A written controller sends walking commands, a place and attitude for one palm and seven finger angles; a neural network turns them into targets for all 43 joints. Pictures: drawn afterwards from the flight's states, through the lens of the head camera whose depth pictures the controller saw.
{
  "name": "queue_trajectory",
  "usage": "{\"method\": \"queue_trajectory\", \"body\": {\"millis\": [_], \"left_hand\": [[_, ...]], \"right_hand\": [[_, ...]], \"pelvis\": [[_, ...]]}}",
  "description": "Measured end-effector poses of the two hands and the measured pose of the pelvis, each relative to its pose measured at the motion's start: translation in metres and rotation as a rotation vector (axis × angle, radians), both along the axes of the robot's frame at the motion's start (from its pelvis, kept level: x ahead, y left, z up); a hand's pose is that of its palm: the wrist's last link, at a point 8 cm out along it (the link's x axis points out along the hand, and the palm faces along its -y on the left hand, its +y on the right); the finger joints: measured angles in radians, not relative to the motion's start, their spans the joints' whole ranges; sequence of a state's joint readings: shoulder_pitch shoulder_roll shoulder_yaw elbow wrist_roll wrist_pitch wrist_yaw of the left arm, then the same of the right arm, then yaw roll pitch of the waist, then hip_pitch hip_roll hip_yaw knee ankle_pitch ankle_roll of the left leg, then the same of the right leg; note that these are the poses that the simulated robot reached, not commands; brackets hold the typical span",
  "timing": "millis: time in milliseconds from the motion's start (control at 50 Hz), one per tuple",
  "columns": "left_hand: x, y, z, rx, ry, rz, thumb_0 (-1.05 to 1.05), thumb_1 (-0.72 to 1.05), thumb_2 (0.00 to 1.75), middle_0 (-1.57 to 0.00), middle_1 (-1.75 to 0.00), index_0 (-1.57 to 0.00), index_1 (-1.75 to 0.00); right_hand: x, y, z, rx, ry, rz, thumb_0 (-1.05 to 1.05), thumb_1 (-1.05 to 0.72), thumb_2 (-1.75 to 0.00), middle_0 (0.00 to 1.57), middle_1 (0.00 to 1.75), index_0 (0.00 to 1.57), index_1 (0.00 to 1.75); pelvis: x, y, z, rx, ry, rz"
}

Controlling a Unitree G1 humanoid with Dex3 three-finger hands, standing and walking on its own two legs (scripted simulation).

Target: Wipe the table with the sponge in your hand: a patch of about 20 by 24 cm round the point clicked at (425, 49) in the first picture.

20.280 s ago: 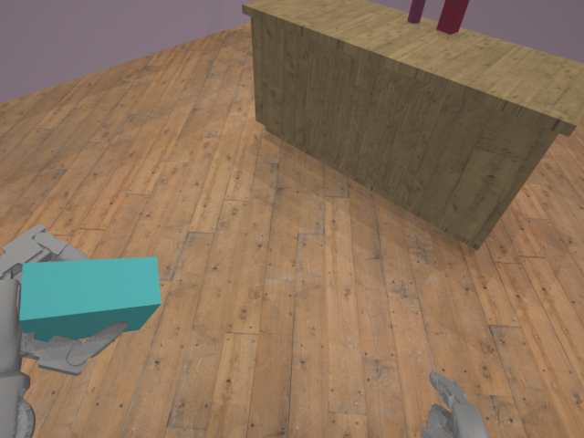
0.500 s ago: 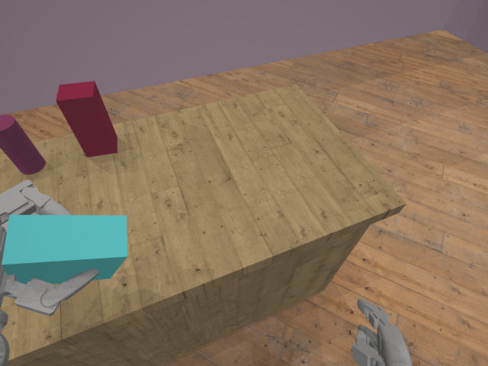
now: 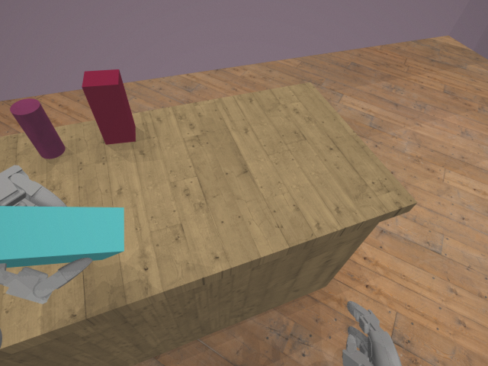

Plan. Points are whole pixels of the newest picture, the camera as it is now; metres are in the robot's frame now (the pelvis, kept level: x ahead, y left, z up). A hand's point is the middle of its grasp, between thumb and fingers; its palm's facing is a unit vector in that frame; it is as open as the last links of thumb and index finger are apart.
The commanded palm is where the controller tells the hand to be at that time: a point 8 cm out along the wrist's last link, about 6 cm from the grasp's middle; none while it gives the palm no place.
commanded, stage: come to a stop and stand still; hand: left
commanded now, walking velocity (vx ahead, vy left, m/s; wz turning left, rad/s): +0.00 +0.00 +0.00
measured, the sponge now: (78, 237) +0.23 +0.23 +0.15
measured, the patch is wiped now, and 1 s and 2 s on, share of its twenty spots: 0.00 0.00 0.00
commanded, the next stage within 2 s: look again from close up in 0.66 s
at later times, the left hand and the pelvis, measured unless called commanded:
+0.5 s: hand (21, 217) +0.23 +0.29 +0.17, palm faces +0.36 -0.84 -0.41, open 9.4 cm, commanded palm +0.17 +0.32 +0.18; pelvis +0.02 +0.04 +0.01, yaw +0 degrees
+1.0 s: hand (30, 223) +0.23 +0.28 +0.16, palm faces +0.36 -0.84 -0.40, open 9.4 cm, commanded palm +0.18 +0.31 +0.18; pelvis +0.02 +0.03 +0.01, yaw +0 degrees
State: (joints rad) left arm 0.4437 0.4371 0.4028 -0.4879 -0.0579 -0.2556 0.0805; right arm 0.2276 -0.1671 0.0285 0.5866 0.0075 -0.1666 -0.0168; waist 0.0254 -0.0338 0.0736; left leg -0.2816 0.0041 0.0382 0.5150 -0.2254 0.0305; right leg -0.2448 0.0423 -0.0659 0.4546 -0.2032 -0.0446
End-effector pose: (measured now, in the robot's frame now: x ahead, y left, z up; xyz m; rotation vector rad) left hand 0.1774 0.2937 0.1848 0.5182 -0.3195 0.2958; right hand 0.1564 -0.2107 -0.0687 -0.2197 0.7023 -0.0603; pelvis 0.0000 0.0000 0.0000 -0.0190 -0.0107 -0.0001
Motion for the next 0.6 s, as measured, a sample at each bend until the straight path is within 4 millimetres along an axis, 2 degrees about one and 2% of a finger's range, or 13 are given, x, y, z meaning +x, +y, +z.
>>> {"method": "queue_trajectory", "body": {"millis": [40,100,220,260,360,460,520,600], "left_hand": [[-0.003,0.01,0.004,-0.012,-0.027,0.043,-0.01,-0.43,1.02,-0.81,-1.38,-0.81,-1.38],[-0.003,0.018,-0.001,-0.061,-0.031,0.083,-0.01,-0.43,1.02,-0.8,-1.38,-0.81,-1.38],[0.008,0.017,-0.027,-0.146,0.05,0.065,-0.01,-0.43,1.02,-0.8,-1.39,-0.8,-1.38],[0.013,0.016,-0.03,-0.147,0.065,0.042,-0.01,-0.43,1.02,-0.8,-1.38,-0.8,-1.38],[0.019,0.019,-0.016,-0.09,0.025,-0.01,-0.01,-0.43,1.03,-0.8,-1.38,-0.81,-1.38],[0.018,0.028,0.001,-0.031,-0.018,-0.014,-0.01,-0.43,1.03,-0.8,-1.38,-0.81,-1.38],[0.017,0.035,-0.002,-0.033,0.003,0.007,-0.01,-0.43,1.03,-0.8,-1.38,-0.8,-1.38],[0.018,0.039,-0.016,-0.071,0.061,0.039,-0.01,-0.43,1.03,-0.8,-1.38,-0.8,-1.38]], "right_hand": [[0.003,0.005,0.001,-0.001,-0.004,0.016,0.01,-0.91,-0.9,0.2,0.3,0.21,0.3],[0.008,0.011,0.004,-0.005,-0.015,0.033,0.01,-0.91,-0.9,0.2,0.3,0.21,0.3],[0.021,0.018,0.013,-0.024,-0.042,0.039,0.01,-0.91,-0.9,0.2,0.3,0.21,0.3],[0.025,0.02,0.017,-0.035,-0.051,0.037,0.01,-0.91,-0.9,0.2,0.3,0.21,0.3],[0.031,0.024,0.023,-0.053,-0.066,0.029,0.01,-0.91,-0.9,0.2,0.3,0.21,0.3],[0.033,0.029,0.021,-0.05,-0.053,0.024,0.01,-0.91,-0.9,0.2,0.3,0.21,0.3],[0.031,0.031,0.017,-0.041,-0.033,0.021,0.01,-0.91,-0.9,0.2,0.3,0.21,0.3],[0.029,0.035,0.011,-0.031,-0.005,0.016,0.01,-0.91,-0.9,0.2,0.3,0.21,0.3]], "pelvis": [[0.001,0.003,0.002,-0.002,0.002,0.0],[0.003,0.01,0.003,-0.003,0.004,0.0],[0.006,0.02,0.005,-0.005,0.003,-0.002],[0.007,0.022,0.005,-0.006,0.002,-0.001],[0.009,0.027,0.005,-0.008,0.004,0.002],[0.014,0.033,0.005,-0.01,0.011,0.002],[0.016,0.037,0.006,-0.01,0.015,0.002],[0.018,0.039,0.006,-0.008,0.015,0.002]]}}
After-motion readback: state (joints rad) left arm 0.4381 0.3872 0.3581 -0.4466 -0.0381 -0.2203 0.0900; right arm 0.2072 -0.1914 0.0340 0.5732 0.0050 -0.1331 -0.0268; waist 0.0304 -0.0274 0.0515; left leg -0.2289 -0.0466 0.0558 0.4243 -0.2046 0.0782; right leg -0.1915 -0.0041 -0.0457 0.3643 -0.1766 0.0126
